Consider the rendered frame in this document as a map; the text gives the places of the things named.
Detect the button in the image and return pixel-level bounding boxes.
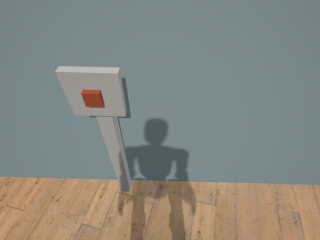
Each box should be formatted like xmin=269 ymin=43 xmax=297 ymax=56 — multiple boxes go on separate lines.
xmin=81 ymin=89 xmax=104 ymax=107

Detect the panel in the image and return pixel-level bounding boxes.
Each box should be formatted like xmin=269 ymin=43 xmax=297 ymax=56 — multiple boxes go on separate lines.
xmin=55 ymin=66 xmax=132 ymax=192

